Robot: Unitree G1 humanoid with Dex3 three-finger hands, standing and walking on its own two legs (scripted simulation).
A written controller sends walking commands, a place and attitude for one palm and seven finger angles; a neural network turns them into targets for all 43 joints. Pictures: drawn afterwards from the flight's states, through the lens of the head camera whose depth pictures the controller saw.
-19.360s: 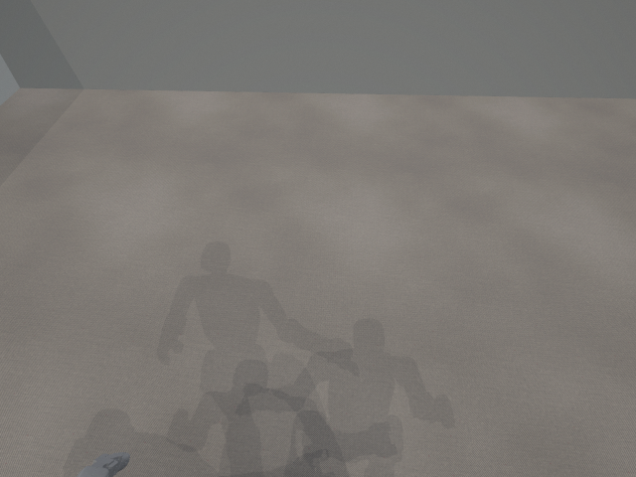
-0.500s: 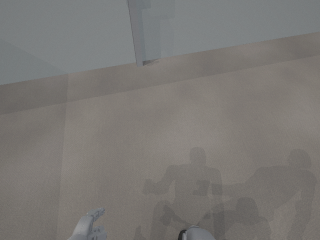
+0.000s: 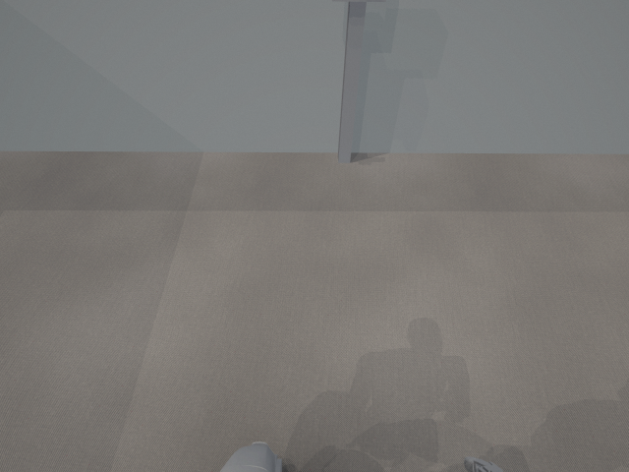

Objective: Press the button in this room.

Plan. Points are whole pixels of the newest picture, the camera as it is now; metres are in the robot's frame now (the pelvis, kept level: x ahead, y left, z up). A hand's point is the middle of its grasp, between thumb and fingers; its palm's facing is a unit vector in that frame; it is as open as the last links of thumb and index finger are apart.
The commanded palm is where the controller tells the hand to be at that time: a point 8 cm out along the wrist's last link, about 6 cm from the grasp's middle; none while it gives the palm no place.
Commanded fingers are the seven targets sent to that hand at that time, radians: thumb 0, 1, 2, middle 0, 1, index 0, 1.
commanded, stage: turn or walk to find it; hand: left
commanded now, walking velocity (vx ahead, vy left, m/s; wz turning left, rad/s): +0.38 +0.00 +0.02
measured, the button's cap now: out of the picture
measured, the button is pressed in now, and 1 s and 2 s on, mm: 0 0 0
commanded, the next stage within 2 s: stand and wait in 0.54 s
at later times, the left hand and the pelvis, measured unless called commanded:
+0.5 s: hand (232, 335) +0.34 +0.20 -0.15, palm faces -0.06 -0.97 -0.23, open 7.4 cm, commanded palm none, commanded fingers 0.00 0.90 0.90 -0.20 -0.30 -0.20 -0.30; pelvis +0.21 +0.01 +0.00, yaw -3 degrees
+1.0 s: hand (260, 332) +0.37 +0.16 -0.19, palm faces +0.06 -0.99 -0.15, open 7.3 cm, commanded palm none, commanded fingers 0.00 0.90 0.90 -0.20 -0.30 -0.20 -0.30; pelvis +0.35 -0.01 -0.01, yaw -1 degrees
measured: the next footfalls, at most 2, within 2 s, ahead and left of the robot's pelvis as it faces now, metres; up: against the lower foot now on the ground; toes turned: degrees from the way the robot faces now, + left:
left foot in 0.08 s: +0.15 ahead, +0.13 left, +0.00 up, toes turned +8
right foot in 0.58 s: +0.38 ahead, -0.14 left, +0.00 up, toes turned -12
